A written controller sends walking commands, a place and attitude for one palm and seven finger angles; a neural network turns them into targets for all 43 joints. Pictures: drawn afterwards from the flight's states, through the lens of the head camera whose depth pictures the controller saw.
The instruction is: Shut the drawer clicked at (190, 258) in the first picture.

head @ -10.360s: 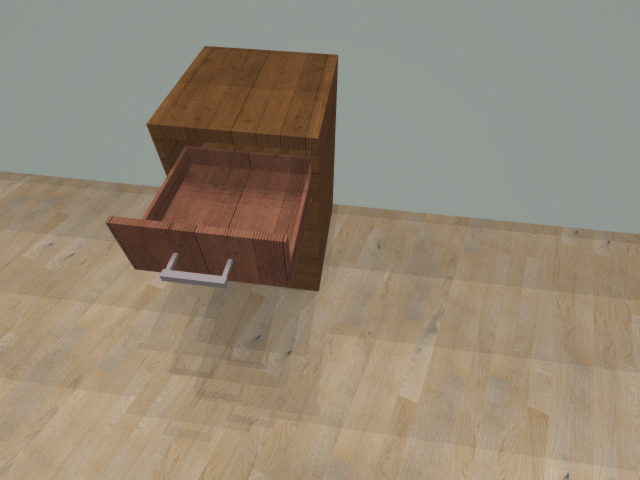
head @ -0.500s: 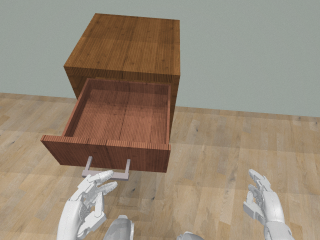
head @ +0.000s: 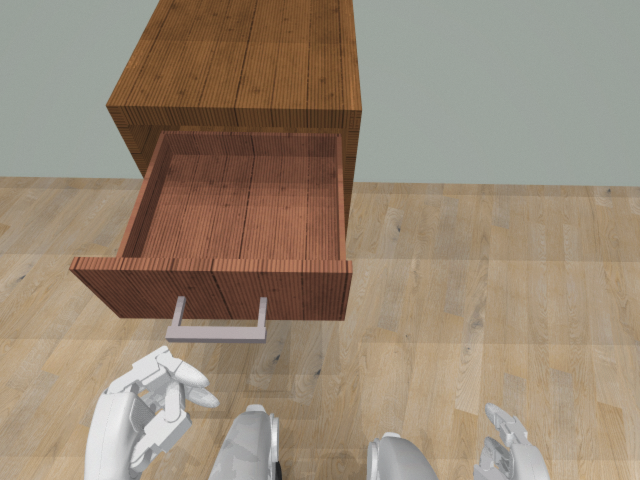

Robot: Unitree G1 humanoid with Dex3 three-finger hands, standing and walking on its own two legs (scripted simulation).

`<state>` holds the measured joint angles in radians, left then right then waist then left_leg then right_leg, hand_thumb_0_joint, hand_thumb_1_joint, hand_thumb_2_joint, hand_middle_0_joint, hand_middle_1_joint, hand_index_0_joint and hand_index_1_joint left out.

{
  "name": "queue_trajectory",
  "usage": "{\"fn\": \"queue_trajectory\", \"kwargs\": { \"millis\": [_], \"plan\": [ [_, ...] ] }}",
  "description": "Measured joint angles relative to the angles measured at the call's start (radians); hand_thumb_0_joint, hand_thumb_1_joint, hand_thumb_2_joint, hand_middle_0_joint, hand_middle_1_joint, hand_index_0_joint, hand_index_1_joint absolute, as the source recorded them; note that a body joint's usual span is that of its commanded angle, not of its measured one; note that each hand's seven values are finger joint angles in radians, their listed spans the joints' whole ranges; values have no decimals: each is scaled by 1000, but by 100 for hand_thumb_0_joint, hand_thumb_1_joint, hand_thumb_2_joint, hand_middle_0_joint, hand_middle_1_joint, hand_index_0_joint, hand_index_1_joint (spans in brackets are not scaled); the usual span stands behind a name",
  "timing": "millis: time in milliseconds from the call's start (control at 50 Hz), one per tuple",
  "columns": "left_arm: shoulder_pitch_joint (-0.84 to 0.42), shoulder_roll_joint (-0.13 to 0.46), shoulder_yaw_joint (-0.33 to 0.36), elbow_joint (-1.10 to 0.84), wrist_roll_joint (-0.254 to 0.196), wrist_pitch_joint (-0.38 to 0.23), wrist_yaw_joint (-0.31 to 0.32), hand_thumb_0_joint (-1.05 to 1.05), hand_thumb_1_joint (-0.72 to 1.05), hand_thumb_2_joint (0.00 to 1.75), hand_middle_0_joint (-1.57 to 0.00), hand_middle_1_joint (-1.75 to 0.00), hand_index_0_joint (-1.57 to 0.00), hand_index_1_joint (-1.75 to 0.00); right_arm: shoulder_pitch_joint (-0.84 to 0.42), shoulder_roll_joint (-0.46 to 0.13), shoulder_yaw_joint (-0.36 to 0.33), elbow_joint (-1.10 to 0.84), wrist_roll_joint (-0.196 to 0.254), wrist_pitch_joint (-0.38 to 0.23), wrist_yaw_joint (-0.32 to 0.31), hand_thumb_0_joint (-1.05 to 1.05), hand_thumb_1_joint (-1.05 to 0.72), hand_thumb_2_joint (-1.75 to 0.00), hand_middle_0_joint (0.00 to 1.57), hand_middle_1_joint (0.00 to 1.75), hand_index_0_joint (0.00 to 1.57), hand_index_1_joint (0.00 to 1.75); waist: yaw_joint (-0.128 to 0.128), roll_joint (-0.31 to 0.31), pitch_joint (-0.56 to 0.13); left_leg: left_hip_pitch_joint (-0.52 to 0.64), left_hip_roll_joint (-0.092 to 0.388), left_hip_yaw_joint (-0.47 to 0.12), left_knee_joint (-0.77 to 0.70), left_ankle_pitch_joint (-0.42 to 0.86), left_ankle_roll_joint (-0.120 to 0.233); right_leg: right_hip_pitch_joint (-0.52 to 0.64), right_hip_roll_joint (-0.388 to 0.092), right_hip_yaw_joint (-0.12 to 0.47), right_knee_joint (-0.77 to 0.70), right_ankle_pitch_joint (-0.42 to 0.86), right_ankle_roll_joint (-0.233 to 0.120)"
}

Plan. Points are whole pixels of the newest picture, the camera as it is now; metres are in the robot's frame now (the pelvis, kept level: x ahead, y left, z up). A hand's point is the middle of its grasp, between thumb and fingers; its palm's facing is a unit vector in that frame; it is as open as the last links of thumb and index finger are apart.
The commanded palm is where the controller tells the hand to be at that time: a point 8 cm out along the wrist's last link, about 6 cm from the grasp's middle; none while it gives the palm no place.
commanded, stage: raise the hand and make a fist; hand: left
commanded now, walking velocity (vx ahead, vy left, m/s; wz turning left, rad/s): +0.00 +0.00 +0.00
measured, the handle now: (219, 320) +0.34 +0.17 -0.09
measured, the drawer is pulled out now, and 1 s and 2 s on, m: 0.30 0.30 0.30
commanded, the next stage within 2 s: bring the fist close to the handle in 0.98 s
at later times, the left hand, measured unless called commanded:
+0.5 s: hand (200, 440) +0.17 +0.14 +0.02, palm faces -0.01 -1.00 +0.06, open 3.2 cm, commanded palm +0.13 +0.19 +0.02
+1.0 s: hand (206, 443) +0.17 +0.13 +0.02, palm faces +0.04 -1.00 +0.03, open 3.3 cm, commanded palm +0.13 +0.18 +0.01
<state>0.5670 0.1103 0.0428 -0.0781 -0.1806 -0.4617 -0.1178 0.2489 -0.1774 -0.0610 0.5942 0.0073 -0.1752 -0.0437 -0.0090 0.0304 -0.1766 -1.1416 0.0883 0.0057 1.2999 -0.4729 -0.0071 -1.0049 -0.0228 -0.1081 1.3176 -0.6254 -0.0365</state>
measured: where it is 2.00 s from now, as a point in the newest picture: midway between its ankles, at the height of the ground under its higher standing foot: outside the picture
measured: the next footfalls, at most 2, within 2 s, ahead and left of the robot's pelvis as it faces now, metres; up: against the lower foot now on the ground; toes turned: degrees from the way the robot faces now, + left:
none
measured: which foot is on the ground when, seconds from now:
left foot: down 0.00-1.00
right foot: down 0.00-1.00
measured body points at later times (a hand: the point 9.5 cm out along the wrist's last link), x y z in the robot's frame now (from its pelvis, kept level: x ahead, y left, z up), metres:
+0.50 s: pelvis +0.00 +0.03 -0.02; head +0.08 +0.05 +0.42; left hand +0.17 +0.19 +0.02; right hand +0.25 -0.16 -0.08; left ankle +0.08 +0.13 -0.61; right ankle +0.01 -0.10 -0.61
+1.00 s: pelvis +0.00 +0.01 -0.03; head +0.08 +0.03 +0.41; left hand +0.16 +0.19 +0.02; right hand +0.22 -0.20 -0.10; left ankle +0.08 +0.13 -0.61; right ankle +0.01 -0.10 -0.61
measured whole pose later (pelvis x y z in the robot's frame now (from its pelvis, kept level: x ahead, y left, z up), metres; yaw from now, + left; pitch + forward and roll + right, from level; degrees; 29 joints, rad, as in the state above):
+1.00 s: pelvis +0.00 +0.01 -0.03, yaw +1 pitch +21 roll -4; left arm 0.71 0.10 -0.14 -0.24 -0.07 -0.47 -0.03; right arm 0.19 -0.18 -0.02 0.41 0.00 -0.07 0.00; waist 0.00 0.04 -0.23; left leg -1.29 0.07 -0.02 1.45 -0.53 0.02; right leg -1.12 -0.04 -0.13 1.44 -0.69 -0.02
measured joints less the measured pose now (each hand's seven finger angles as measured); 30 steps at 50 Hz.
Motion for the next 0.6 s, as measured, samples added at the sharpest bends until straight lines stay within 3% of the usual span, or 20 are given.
{"fn": "queue_trajectory", "kwargs": {
  "millis": [60, 120, 240, 360, 460, 600],
  "plan": [
    [33, 3, -17, -16, 11, -86, 7, 2, 91, 90, -101, -117, -100, -118, -22, -26, -5, -6, -5, -3, 9, 1, -91, -90, 20, 30, 21, 30, 4, 4, -1, -34, -8, -4, 29, -8, 10, -25, -8, -4, 23, -9, 9],
    [41, -2, -65, -16, 16, -117, -17, 1, 91, 90, -107, -124, -106, -124, -57, -46, -3, -33, -5, -12, 15, 1, -91, -90, 20, 30, 20, 30, 5, 9, 3, -76, -15, -8, 68, -18, 20, -59, -16, -6, 56, -20, 17],
    [42, -5, -153, -67, 64, -71, -6, 2, 90, 90, -119, -137, -118, -137, -109, -35, 9, -113, -12, 2, 21, 1, -91, -90, 20, 30, 20, 30, 18, -1, -7, -132, -22, -5, 125, -40, 36, -107, -26, -1, 107, -40, 30],
    [56, -18, -152, -145, 92, -26, 59, 2, 90, 90, -131, -149, -130, -150, -128, 2, 38, -166, -15, 52, 44, 1, -91, -90, 20, 30, 21, 30, 36, -1, -24, -130, -27, -10, 130, -46, 41, -95, -29, -6, 101, -43, 38],
    [82, -23, -184, -147, 110, 16, 44, 1, 91, 90, -136, -155, -135, -156, -120, 11, 70, -196, -14, 81, 49, 1, -91, -90, 21, 30, 21, 30, 38, 1, -30, -121, -32, -15, 118, -43, 45, -80, -32, -12, 82, -39, 41],
    [110, -4, -191, -145, 119, -1, 53, 2, 90, 90, -139, -159, -138, -159, -102, 7, 64, -200, -23, 92, 52, 1, -91, -90, 21, 30, 21, 30, 33, -7, -35, -146, -30, -19, 140, -52, 43, -103, -30, -14, 103, -48, 39]
  ]
}}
